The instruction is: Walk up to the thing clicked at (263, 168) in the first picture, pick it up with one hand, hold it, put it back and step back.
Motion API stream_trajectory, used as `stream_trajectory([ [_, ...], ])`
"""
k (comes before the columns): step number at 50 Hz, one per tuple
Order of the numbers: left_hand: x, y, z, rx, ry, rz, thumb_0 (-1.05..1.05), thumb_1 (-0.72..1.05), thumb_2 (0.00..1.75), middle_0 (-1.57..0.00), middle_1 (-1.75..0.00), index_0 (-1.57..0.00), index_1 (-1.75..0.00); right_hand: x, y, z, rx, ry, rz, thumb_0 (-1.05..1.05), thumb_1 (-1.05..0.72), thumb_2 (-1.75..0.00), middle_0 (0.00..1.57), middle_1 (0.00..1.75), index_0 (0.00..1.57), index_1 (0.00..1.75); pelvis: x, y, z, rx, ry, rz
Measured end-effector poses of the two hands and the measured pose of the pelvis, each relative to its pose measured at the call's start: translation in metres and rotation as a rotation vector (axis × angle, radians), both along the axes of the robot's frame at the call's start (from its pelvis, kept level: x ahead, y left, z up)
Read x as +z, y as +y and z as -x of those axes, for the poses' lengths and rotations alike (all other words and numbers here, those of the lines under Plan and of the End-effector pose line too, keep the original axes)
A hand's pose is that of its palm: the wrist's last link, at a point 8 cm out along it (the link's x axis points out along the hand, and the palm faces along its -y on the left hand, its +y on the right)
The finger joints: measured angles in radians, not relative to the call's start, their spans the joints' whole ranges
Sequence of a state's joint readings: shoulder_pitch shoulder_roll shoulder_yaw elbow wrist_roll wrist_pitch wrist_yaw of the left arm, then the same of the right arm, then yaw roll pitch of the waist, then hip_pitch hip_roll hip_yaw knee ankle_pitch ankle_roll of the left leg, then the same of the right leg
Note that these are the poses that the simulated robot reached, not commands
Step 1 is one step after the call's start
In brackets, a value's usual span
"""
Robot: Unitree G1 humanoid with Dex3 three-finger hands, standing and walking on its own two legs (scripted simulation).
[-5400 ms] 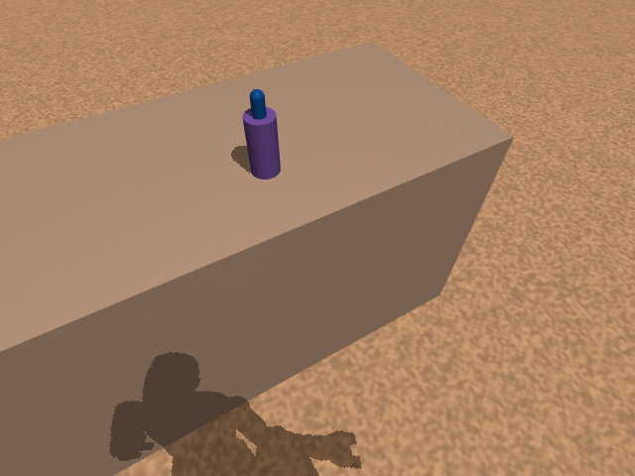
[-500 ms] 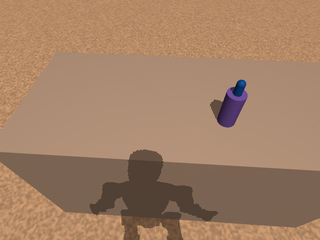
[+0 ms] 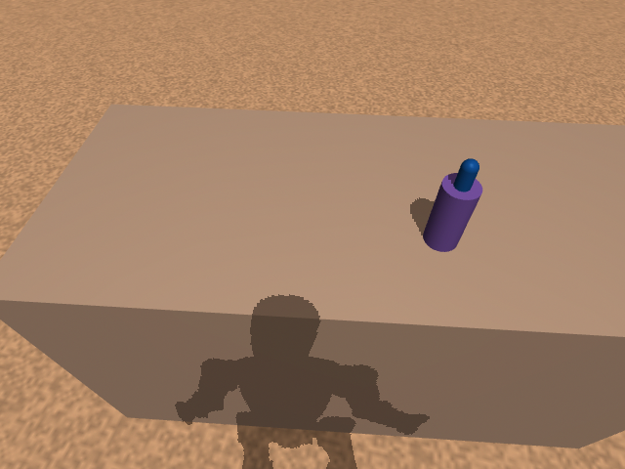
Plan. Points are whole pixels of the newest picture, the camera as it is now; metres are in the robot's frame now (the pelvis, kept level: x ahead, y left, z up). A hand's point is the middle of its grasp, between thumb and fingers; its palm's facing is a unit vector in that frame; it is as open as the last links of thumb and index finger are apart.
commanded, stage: stand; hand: right
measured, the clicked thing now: (454, 203) +0.53 -0.21 +0.01
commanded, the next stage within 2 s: rise first in 0.78 s
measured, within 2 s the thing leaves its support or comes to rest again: neither
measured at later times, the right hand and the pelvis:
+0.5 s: hand out of the picture +0.06 -0.25 -0.16, palm faces -0.01 +0.94 -0.34, open 7.4 cm; pelvis +0.00 +0.00 +0.00, yaw +0 degrees
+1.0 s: hand out of the picture +0.11 -0.24 -0.15, palm faces +0.09 +0.94 -0.32, open 8.3 cm; pelvis -0.01 +0.00 -0.01, yaw +0 degrees
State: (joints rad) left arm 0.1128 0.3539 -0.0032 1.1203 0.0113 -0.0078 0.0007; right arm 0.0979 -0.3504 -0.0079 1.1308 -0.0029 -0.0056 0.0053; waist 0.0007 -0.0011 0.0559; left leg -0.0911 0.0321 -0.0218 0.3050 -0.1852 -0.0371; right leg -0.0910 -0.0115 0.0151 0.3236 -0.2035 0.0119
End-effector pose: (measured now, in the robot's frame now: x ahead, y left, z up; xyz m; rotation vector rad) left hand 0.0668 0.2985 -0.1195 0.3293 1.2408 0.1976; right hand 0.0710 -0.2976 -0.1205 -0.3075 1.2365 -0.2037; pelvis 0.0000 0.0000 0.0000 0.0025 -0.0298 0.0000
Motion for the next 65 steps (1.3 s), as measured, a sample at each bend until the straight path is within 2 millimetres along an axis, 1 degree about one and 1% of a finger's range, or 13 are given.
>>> stream_trajectory([
  [11,0.0,-0.001,0.002,-0.002,-0.006,0.001,0.01,0.91,0.9,-0.21,-0.3,-0.2,-0.3,0.001,-0.001,0.005,-0.001,-0.002,0.002,0.01,-0.91,-0.89,0.21,0.3,0.2,0.3,0.0,0.0,0.003,-0.001,-0.006,0.001],
  [24,0.0,0.001,0.008,-0.004,0.009,-0.002,0.01,0.91,0.9,-0.21,-0.3,-0.2,-0.3,-0.001,-0.001,0.014,-0.008,0.016,-0.001,0.01,-0.91,-0.89,0.21,0.3,0.2,0.3,0.0,0.0,0.005,-0.005,-0.003,0.0],
  [32,-0.001,0.0,0.007,-0.006,0.012,0.0,0.01,0.91,0.9,-0.21,-0.3,-0.2,-0.3,-0.002,-0.001,0.017,-0.01,0.026,0.0,0.01,-0.91,-0.89,0.21,0.3,0.2,0.3,0.0,0.0,0.004,-0.007,-0.002,0.0],
  [45,0.0,0.0,0.0,-0.012,0.003,-0.001,0.01,0.9,0.89,-0.21,-0.3,-0.2,-0.3,-0.002,-0.001,0.012,-0.01,0.015,-0.001,0.01,-0.9,-0.89,0.2,0.3,0.2,0.3,0.0,0.0,0.001,-0.01,0.0,-0.002],
  [47,0.001,-0.003,-0.009,0.014,-0.064,0.007,0.01,0.88,0.87,-0.19,-0.28,-0.18,-0.28,-0.001,0.003,0.002,-0.03,-0.044,-0.006,0.01,-0.88,-0.87,0.19,0.28,0.18,0.28,-0.002,0.0,0.004,-0.007,0.013,-0.002],
  [50,0.004,-0.012,-0.036,0.026,-0.2,0.023,0.01,0.8,0.79,-0.14,-0.22,-0.13,-0.22,0.003,0.01,-0.027,-0.048,-0.188,-0.016,0.01,-0.8,-0.79,0.15,0.21,0.15,0.21,-0.006,0.0,0.011,-0.004,0.032,-0.002],
  [53,0.006,-0.015,-0.061,0.043,-0.283,0.024,0.01,0.66,0.65,-0.1,-0.16,-0.09,-0.16,0.008,0.011,-0.055,-0.072,-0.288,-0.006,0.01,-0.66,-0.65,0.12,0.15,0.12,0.15,-0.009,0.001,0.016,-0.005,0.064,-0.001],
  [56,0.012,-0.018,-0.075,0.053,-0.348,0.028,0.01,0.5,0.49,-0.08,-0.12,-0.07,-0.11,0.019,0.01,-0.073,-0.084,-0.377,0.005,0.01,-0.49,-0.49,0.1,0.11,0.1,0.11,-0.01,0.003,0.014,-0.004,0.083,-0.001],
  [58,0.017,-0.019,-0.077,0.057,-0.379,0.029,0.01,0.39,0.4,-0.07,-0.1,-0.07,-0.09,0.029,0.007,-0.077,-0.087,-0.419,0.017,0.01,-0.37,-0.4,0.09,0.09,0.09,0.09,-0.009,0.003,0.01,-0.003,0.087,-0.002],
  [60,0.02,-0.019,-0.075,0.062,-0.391,0.032,0.01,0.28,0.31,-0.07,-0.09,-0.07,-0.08,0.037,0.004,-0.075,-0.087,-0.442,0.03,0.01,-0.26,-0.32,0.09,0.08,0.08,0.08,-0.009,0.004,0.005,-0.001,0.087,-0.002],
  [65,0.017,-0.025,-0.069,0.066,-0.386,0.048,0.01,0.0,0.18,-0.06,-0.07,-0.06,-0.06,0.052,0.003,-0.071,-0.079,-0.476,0.062,0.0,0.02,-0.19,0.07,0.06,0.06,0.06,-0.008,0.005,-0.001,-0.001,0.073,-0.004],
])
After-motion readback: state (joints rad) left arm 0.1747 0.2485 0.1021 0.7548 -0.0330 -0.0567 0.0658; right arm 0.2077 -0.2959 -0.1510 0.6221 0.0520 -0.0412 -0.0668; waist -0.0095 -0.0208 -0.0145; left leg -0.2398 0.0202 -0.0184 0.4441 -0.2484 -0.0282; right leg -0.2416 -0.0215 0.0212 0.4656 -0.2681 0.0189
